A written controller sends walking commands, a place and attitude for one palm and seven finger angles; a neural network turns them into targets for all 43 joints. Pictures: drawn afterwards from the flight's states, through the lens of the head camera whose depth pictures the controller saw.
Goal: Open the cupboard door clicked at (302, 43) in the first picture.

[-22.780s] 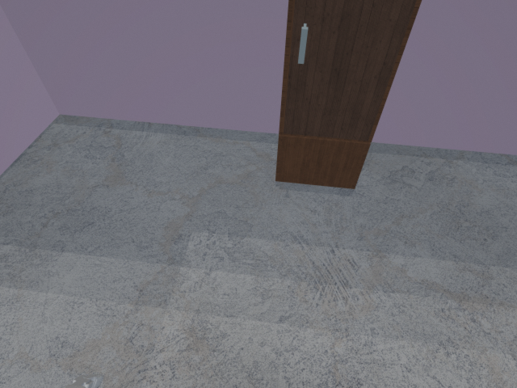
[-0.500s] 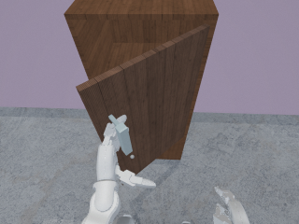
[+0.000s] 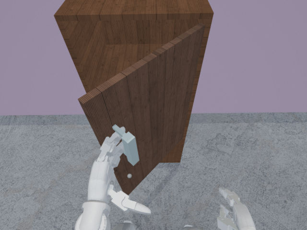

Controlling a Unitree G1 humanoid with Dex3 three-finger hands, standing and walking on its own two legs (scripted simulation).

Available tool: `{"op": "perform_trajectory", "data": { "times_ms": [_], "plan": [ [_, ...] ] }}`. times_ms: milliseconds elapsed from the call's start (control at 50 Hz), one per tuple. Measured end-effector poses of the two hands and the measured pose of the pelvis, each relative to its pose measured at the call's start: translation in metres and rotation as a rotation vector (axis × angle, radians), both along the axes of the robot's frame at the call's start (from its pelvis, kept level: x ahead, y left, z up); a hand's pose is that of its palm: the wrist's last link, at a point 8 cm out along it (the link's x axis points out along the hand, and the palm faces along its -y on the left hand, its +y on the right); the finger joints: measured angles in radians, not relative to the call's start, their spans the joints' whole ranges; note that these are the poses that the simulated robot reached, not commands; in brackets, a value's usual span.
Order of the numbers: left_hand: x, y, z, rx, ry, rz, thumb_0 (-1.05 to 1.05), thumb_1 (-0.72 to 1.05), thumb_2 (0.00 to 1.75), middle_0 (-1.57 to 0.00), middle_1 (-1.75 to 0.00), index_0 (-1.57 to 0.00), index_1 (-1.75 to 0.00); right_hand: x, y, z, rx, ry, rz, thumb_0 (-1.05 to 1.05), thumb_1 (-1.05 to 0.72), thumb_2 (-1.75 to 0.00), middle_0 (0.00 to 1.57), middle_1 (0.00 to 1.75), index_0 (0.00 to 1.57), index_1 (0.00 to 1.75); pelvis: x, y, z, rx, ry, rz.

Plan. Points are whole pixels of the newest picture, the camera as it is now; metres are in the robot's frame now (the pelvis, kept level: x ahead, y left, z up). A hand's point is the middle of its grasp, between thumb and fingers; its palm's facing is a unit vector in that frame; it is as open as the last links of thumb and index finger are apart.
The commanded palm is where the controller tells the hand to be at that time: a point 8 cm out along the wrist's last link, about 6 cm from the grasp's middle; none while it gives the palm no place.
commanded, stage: slide the hand sideways off the handle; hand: left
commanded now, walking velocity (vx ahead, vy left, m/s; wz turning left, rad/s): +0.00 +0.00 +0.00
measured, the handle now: (125, 145) +0.31 +0.09 +0.06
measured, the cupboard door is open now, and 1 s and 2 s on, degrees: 47 45 45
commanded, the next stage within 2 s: draw the hand back to the body in 0.58 s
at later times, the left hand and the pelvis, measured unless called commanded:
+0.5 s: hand (99, 194) +0.19 +0.13 +0.06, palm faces +0.05 -1.00 -0.03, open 16.3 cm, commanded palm +0.16 +0.19 +0.07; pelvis +0.01 -0.01 -0.01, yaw +1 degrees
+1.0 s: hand (75, 191) +0.19 +0.17 +0.10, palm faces +0.04 -1.00 -0.05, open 16.4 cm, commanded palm +0.15 +0.22 +0.11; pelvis +0.01 +0.01 +0.00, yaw +1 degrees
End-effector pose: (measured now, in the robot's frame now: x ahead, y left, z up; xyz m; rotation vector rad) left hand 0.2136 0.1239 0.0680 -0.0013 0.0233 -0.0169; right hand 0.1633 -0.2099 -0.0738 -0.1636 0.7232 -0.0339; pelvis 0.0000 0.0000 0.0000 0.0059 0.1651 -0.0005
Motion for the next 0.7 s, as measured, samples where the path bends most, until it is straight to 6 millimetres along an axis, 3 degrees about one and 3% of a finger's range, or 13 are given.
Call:
{"op": "perform_trajectory", "data": {
  "times_ms": [320,600,700],
  "plan": [
    [-0.031,0.039,-0.003,0.030,0.014,0.042,-0.02,-0.50,0.30,-0.18,-0.31,-0.18,-0.32,0.022,-0.019,-0.006,-0.038,-0.040,-0.002,0.01,-0.91,-0.90,0.20,0.30,0.20,0.30,0.008,-0.008,-0.010,-0.006,0.038,0.020],
    [-0.050,0.070,-0.006,0.032,0.034,0.060,-0.02,-0.50,0.30,-0.15,-0.30,-0.15,-0.31,0.026,-0.015,-0.009,-0.042,-0.050,-0.021,0.01,-0.90,-0.90,0.20,0.30,0.20,0.30,0.008,-0.005,-0.015,-0.016,0.050,0.027],
    [-0.049,0.071,-0.005,0.009,0.013,0.040,-0.02,-0.50,0.30,-0.15,-0.30,-0.15,-0.30,0.026,-0.011,-0.008,-0.049,-0.066,-0.019,0.01,-0.90,-0.90,0.20,0.30,0.20,0.30,0.006,0.000,-0.018,-0.023,0.051,0.028]
  ]
}}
